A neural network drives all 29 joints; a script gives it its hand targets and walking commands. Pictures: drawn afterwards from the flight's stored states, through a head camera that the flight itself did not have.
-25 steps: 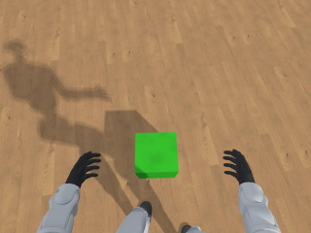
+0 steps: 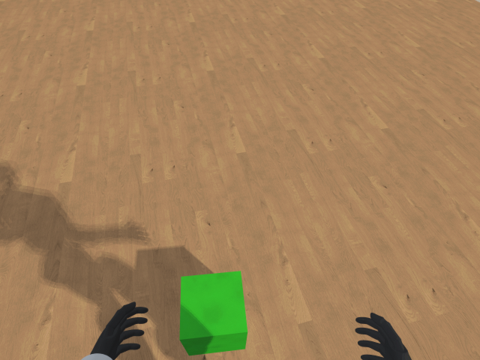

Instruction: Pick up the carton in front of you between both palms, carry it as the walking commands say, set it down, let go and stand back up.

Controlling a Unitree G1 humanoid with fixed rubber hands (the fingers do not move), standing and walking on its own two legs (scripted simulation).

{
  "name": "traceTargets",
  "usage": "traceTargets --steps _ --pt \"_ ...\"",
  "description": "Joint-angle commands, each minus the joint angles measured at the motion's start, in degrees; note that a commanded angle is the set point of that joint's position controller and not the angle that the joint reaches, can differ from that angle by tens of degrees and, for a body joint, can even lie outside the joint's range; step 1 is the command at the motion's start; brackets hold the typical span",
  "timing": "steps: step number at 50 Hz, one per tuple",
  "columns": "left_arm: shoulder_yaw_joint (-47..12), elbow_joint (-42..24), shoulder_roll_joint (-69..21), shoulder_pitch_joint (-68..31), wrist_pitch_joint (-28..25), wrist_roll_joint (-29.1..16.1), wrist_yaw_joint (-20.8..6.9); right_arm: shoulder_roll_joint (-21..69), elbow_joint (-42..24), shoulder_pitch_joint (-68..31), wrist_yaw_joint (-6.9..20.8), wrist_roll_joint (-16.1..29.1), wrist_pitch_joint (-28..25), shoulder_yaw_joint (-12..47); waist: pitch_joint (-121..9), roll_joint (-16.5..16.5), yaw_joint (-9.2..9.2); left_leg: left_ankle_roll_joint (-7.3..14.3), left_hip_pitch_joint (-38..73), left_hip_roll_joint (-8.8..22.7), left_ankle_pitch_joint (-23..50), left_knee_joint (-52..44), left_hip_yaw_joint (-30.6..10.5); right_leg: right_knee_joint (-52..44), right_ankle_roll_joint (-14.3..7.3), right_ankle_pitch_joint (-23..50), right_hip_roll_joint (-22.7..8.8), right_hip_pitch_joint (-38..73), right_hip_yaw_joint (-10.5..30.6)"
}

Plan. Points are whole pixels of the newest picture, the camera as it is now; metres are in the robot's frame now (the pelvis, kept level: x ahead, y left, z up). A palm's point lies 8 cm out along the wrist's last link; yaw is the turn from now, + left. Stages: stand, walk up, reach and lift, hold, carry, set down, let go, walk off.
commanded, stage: let go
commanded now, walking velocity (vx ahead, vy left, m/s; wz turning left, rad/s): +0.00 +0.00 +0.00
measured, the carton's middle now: (214, 314) +0.39 +0.11 -0.65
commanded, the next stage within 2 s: stand in 0.24 s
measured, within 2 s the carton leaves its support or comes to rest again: neither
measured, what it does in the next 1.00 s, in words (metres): stands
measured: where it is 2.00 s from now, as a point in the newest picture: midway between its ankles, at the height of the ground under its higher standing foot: outside the picture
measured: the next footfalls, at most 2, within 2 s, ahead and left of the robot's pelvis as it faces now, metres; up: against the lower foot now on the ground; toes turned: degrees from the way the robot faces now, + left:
none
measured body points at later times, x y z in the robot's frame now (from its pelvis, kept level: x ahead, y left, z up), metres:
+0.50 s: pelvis +0.01 +0.02 -0.01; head +0.02 +0.05 +0.44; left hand +0.15 +0.31 -0.11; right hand +0.15 -0.27 -0.09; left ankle +0.02 +0.14 -0.74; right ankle -0.07 -0.11 -0.74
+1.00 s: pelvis +0.01 +0.04 +0.00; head +0.01 +0.06 +0.44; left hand +0.14 +0.33 -0.12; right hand +0.13 -0.27 -0.10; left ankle +0.02 +0.14 -0.74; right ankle -0.07 -0.11 -0.74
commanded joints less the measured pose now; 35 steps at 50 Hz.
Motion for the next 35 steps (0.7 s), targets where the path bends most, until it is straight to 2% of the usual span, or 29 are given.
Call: traceTargets --steps 1,4,5,6,10,12,13,15,17,19,26,35 --pt "2.1 -4.9 6.1 0.1 -0.2 0.1 0.2 -4.5 -5.8 -3.1 0.0 0.0 -0.1 -1.3 -4.1 0.6 1.06 0.3 19.2 -4.1 16.8 2.9 2.8 -7.6 2.2 19.1 -0.4 -17.4 -1.6" --pt "1.8 -5.0 6.1 0.3 -0.3 -0.2 0.2 -4.7 -5.5 -2.4 -0.2 -0.1 -0.1 -1.7 -5.8 0.2 0.81 0.4 19.1 -4.0 18.7 2.9 2.5 -6.6 2.6 23.2 0.2 -15.7 -1.6" --pt "2.3 -6.9 8.1 -0.3 2.4 0.7 1.6 -4.2 -3.0 1.1 -1.5 1.0 -1.7 -1.2 -9.4 1.2 0.27 0.6 15.6 -5.1 18.2 4.2 2.8 -3.8 3.1 30.8 0.3 -10.7 -1.2" --pt "2.2 -6.8 7.9 0.1 2.8 0.3 2.2 -4.8 -2.8 1.5 -2.0 1.1 -2.1 -0.9 -10.0 0.1 0.73 0.6 13.8 -5.1 18.3 4.2 2.5 -2.8 3.4 34.0 0.2 -9.3 -1.1" --pt "1.2 -5.9 6.8 0.9 3.0 -1.0 2.8 -5.2 -3.4 -0.9 -2.8 1.0 -2.6 -0.5 -9.5 -0.3 0.84 0.8 12.8 -4.6 20.4 4.7 1.6 -2.3 3.6 32.5 0.9 -12.2 -1.7" --pt "1.3 -5.9 6.7 1.0 3.3 -1.1 2.9 -5.3 -3.4 -0.9 -2.8 0.9 -2.4 -0.6 -9.2 0.1 1.13 0.7 13.1 -4.3 21.2 4.6 1.4 -2.6 3.4 30.1 1.2 -13.6 -2.1" --pt "2.4 0.2 13.4 -1.8 0.5 1.0 4.7 -12.1 6.0 -2.0 -4.0 -3.6 -2.5 -2.2 -7.3 -5.6 0.79 0.4 4.3 2.7 16.1 6.6 1.0 -2.6 4.0 18.1 -2.1 -13.0 -0.9" --pt "2.6 1.4 12.5 -1.5 -2.0 1.8 5.3 -12.0 7.0 -2.4 -4.5 -3.7 -3.2 -2.7 -6.1 -3.0 0.22 1.4 1.6 1.8 5.7 6.1 0.7 -4.3 2.7 8.1 -2.8 -12.6 1.6" --pt "2.5 2.2 12.2 -1.9 -3.5 1.9 4.9 -11.8 8.7 -3.6 -4.4 -3.4 -4.1 -2.4 -4.5 0.2 -0.08 1.4 0.3 2.0 0.5 4.9 -0.2 -4.9 1.8 1.4 -3.1 -15.2 2.8" --pt "2.5 3.6 12.2 -1.8 -4.2 1.8 4.5 -12.1 10.3 -4.6 -4.1 -3.1 -4.8 -2.5 -4.8 2.3 0.0 1.8 -0.5 2.7 1.4 4.3 -1.2 -3.4 1.6 3.2 -2.9 -14.1 2.6" --pt "2.3 7.7 13.6 0.2 -5.4 1.2 4.8 -14.2 13.7 -5.3 -4.3 -2.6 -5.6 -2.9 -9.4 4.8 0.24 3.1 1.3 4.6 12.2 4.6 -3.3 0.1 1.7 13.3 -2.6 -9.3 1.6" --pt "1.4 12.2 14.9 0.6 -6.0 1.1 5.5 -15.7 17.3 -5.4 -4.8 -2.2 -5.8 -2.9 -9.4 3.5 -0.19 3.6 3.4 5.1 16.8 4.6 -3.6 -0.4 1.7 17.2 -3.5 -8.2 2.0"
